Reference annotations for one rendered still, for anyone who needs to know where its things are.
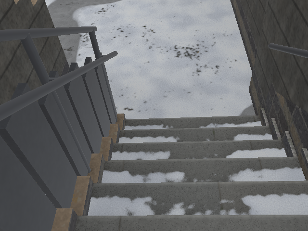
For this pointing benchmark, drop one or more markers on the stairs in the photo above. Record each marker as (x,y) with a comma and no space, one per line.
(204,173)

